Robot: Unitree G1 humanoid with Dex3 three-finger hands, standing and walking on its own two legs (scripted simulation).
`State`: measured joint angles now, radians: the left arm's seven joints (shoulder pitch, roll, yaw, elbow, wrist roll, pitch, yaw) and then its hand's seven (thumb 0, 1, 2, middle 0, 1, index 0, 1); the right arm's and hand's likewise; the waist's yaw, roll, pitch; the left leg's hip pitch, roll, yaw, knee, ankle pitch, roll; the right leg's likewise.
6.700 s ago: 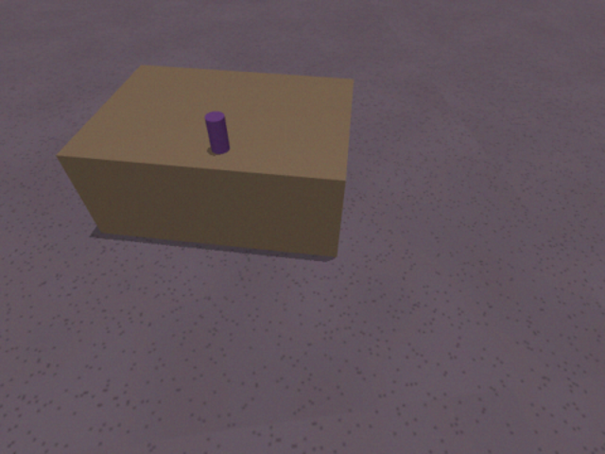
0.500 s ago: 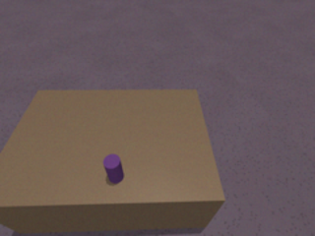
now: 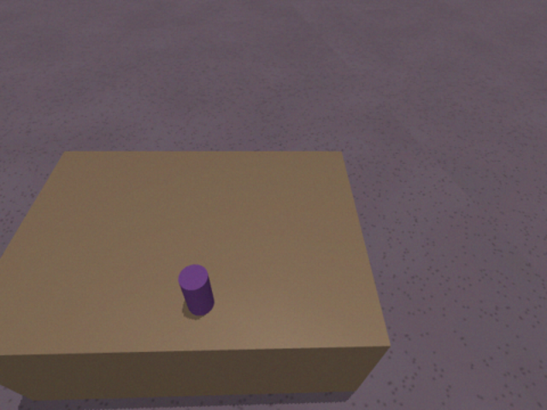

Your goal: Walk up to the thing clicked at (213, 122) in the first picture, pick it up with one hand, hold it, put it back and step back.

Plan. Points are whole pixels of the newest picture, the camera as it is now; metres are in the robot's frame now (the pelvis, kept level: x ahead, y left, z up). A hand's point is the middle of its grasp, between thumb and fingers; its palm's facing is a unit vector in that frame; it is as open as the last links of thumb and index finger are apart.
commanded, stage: stand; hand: left
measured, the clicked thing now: (197, 290) +0.47 +0.19 -0.29
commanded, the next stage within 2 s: go down in 0.24 s
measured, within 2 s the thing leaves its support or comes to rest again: neither
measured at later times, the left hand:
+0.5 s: hand out of the picture +0.13 +0.24 -0.16, palm faces +0.04 -0.95 -0.32, open 9.1 cm
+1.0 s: hand out of the picture +0.16 +0.27 -0.14, palm faces +0.07 -0.94 -0.33, open 16.6 cm
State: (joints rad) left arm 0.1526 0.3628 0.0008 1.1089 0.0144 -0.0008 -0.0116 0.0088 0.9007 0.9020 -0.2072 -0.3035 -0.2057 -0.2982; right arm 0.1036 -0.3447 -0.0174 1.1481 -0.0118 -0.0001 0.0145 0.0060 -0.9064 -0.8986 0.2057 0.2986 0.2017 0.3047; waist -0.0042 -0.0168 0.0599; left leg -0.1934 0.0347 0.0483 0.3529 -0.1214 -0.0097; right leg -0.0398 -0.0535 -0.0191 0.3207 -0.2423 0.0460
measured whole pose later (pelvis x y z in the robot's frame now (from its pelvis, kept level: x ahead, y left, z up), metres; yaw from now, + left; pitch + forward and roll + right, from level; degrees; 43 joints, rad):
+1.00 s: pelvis +0.01 -0.01 -0.02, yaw +0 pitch +7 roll +0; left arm 0.12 0.39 0.19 0.66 0.02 0.22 -0.10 0.00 -0.34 0.09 -0.07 -0.03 -0.06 -0.03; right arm 0.19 -0.26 -0.09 0.66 0.02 -0.09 -0.04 0.00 0.40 -0.08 0.06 0.05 0.05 0.06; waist -0.01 0.00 -0.01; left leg -0.51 0.05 0.03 0.62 -0.24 -0.02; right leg -0.35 -0.04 -0.02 0.62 -0.39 0.03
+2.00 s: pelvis -0.01 +0.00 -0.04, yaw +0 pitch +8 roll -2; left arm -0.13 0.58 0.36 0.72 -0.07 0.17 -0.33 -0.01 -0.54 0.08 -0.05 -0.05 -0.04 -0.05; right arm 0.36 -0.24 -0.02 0.39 0.03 -0.15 -0.07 -0.01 0.53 -0.05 0.06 0.05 0.05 0.06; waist -0.04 -0.01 -0.08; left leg -0.62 0.07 0.02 0.79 -0.30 -0.01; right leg -0.46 -0.03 -0.02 0.76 -0.43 0.04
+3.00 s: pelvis +0.00 +0.01 -0.05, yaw -1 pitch +13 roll -3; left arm -0.44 0.76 0.54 1.06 -0.10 -0.09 -0.52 -0.01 -0.52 0.08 -0.05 -0.03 -0.04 -0.04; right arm 0.33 -0.26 0.01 0.38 0.00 -0.17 -0.07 -0.01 0.52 -0.06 0.06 0.05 0.06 0.06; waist -0.08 -0.03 -0.11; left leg -0.77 0.08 0.02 0.88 -0.34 0.00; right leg -0.60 -0.02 -0.01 0.82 -0.45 0.05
